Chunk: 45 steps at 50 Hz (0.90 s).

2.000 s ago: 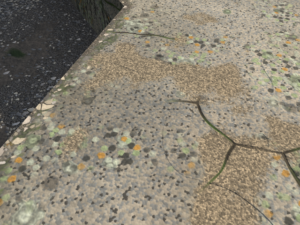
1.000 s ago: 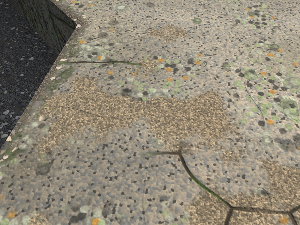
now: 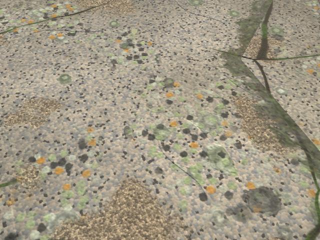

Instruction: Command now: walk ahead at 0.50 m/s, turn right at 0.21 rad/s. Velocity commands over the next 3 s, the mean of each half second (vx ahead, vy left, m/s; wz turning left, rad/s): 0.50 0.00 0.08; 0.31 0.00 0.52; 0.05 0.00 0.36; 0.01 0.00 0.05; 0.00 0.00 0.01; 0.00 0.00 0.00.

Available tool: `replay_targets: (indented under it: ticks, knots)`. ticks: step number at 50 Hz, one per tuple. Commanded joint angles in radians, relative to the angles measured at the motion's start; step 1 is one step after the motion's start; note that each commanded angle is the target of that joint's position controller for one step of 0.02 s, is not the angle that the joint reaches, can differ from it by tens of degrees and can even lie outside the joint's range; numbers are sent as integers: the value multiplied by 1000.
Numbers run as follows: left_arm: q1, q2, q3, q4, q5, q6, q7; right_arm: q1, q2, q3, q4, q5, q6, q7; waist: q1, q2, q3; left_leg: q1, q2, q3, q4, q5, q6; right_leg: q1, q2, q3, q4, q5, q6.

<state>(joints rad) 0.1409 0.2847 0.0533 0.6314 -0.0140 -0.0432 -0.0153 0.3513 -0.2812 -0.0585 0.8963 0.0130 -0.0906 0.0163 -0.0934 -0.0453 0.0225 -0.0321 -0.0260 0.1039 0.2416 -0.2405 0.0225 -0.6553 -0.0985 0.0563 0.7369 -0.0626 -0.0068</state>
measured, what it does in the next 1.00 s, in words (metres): walks ahead, turning left: right foot, then left foot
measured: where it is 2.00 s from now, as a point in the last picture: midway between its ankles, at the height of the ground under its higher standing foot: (141, 216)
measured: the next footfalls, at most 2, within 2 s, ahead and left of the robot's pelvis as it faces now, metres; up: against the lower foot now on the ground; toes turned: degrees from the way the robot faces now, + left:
right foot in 0.14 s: +0.25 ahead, -0.15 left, +0.00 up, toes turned -3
left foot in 0.68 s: +0.53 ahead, +0.12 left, +0.00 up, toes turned +15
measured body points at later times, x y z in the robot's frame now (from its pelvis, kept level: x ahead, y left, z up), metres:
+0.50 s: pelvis +0.27 -0.05 +0.00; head +0.29 -0.05 +0.45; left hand +0.30 +0.24 -0.12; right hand +0.45 -0.29 -0.11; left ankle +0.43 +0.13 -0.68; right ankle +0.21 -0.14 -0.74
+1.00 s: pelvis +0.49 +0.04 +0.00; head +0.54 +0.08 +0.44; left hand +0.56 +0.36 -0.11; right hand +0.71 -0.19 -0.10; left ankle +0.49 +0.11 -0.74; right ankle +0.65 -0.10 -0.68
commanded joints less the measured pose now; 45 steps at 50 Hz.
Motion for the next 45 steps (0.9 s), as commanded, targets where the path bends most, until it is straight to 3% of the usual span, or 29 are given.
replay_targets:
  ticks: [1,4,5,6,7,8,9,10,11,12,13,14,16,18,23,26,28,30,32,33,34,35,36,37,38,39,40,42,45]
  knots:
    - [-116,26,-3,-99,-6,-24,-17,-15,-182,-34,-45,13,-3,-3,4,108,36,-19,258,-131,-85,305,162,43,24,-56,-115,54,-8]
    - [-142,55,6,-121,-7,-27,-25,11,-202,-38,-18,21,18,-5,25,132,39,72,301,-136,-25,417,142,73,49,-70,-184,-43,-45]
    - [-100,74,16,-113,-3,-27,-25,3,-213,-40,-15,23,24,-8,60,142,11,83,297,-122,36,553,129,151,73,-87,-211,-64,-64]
    - [8,102,34,-81,3,-27,-22,-13,-213,-38,-14,26,30,-11,129,137,-55,63,269,-81,166,701,106,319,103,-113,-257,-29,-90]
    - [158,153,61,-34,7,-23,-13,-8,-188,-26,-18,18,29,-15,197,120,-155,-38,222,-42,353,698,74,563,97,-99,-248,2,-120]
    - [322,239,83,-8,21,-13,5,1,-115,1,-55,-11,18,-15,242,-32,-303,-327,146,-1,702,360,23,901,-132,197,-224,4,-208]
    - [326,276,81,-4,17,-13,1,83,-43,27,-61,-13,-4,-7,179,-230,-415,-598,-1,-110,963,-338,-9,1061,-308,634,-364,-130,-337]
    - [300,178,56,-9,13,-17,-1,13,-149,-1,-56,19,-14,1,210,-118,-335,-705,57,-202,1056,-331,2,1003,-284,584,-398,-206,-299]
    - [237,149,45,-9,11,-22,-1,-60,-164,-7,-80,37,-19,5,194,-91,-194,-739,97,-182,1043,-241,11,866,-249,417,-418,-140,-263]
    - [178,125,38,-7,13,-27,-4,-90,-147,-6,-79,29,-18,0,162,-29,-132,-707,134,-170,992,-159,8,743,-203,313,-447,-73,-237]
    - [135,98,31,-6,18,-33,-7,-91,-141,-10,-76,17,-9,-1,132,-33,-83,-666,157,-175,944,-103,0,645,-174,236,-486,-13,-225]
    - [109,82,28,-3,24,-42,-8,-61,-125,-11,-64,18,6,-1,101,-47,-71,-604,172,-187,927,-62,-7,578,-156,181,-525,5,-217]
    - [93,82,34,20,24,-63,-7,-39,-83,-6,-56,19,33,-6,75,-38,-47,-576,170,-194,903,-16,-25,509,-154,105,-582,56,-224]
    - [97,92,40,43,32,-73,0,-81,-73,-8,-73,16,45,-11,74,-23,-8,-629,165,-218,843,59,-39,497,-153,32,-613,91,-219]
    - [116,119,48,83,29,-72,19,-210,-50,-1,-114,6,37,10,112,-4,35,-634,138,-177,556,319,-36,533,-122,-135,-637,122,-172]
    - [167,139,57,118,18,-61,27,-306,-36,9,-158,4,35,27,153,15,68,-647,129,-134,447,338,-15,609,-151,-180,-628,135,-161]
    - [190,149,63,138,8,-46,30,-348,-41,8,-190,5,36,38,163,14,78,-678,122,-113,404,279,7,695,-175,-198,-590,177,-150]
    - [188,166,69,148,-1,-28,34,-359,-54,3,-217,6,36,50,150,-3,68,-663,98,-75,380,182,36,759,-192,-219,-518,336,-132]
    - [159,194,76,139,-1,-8,46,-280,-92,-19,-218,4,41,54,93,-43,0,-524,24,-6,385,77,74,778,-180,-247,-340,718,-102]
    - [139,195,74,131,-3,5,53,-146,-134,-44,-189,2,40,49,20,-36,-72,-354,-28,16,343,108,98,739,-147,-268,-149,819,-72]
    - [141,182,66,120,-3,2,59,-7,-201,-76,-160,-3,41,33,-49,11,-155,-96,-23,-53,276,276,136,585,-93,-280,101,667,-16]
    - [232,58,28,71,45,-17,49,30,-323,-99,-163,-12,46,10,35,283,-272,301,258,-489,322,614,296,153,64,-256,498,-215,70]
    - [249,76,13,72,33,-50,34,23,-311,-89,-209,-15,41,14,21,244,-494,444,413,-870,207,673,450,17,182,-20,716,-637,83]
    - [150,142,31,61,-6,-62,24,-7,-251,-73,-219,-18,39,18,-14,128,-435,387,368,-706,195,731,393,-37,112,65,728,-575,60]
    - [96,130,25,42,-11,-67,28,-59,-207,-64,-219,-1,36,17,11,90,-296,245,315,-561,193,715,343,-63,71,42,646,-496,45]
    - [78,129,29,53,8,-61,41,-115,-172,-56,-225,11,41,11,46,33,-187,91,266,-477,170,681,298,-51,37,23,569,-435,50]
    - [81,145,39,52,19,-46,51,-155,-150,-48,-238,7,47,4,80,48,-141,-40,236,-430,138,676,280,13,17,22,516,-394,54]
    - [118,126,39,50,24,-17,55,-186,-158,-51,-255,-15,53,-1,122,84,-130,-178,206,-395,104,728,277,104,26,14,460,-352,69]
    - [112,96,30,45,31,0,64,-182,-185,-60,-251,-11,59,-16,130,102,-153,-217,175,-353,112,775,263,107,53,6,324,-272,98]
Over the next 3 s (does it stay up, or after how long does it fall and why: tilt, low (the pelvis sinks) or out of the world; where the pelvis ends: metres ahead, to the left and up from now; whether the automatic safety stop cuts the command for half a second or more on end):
stays up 0.57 0.06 -0.01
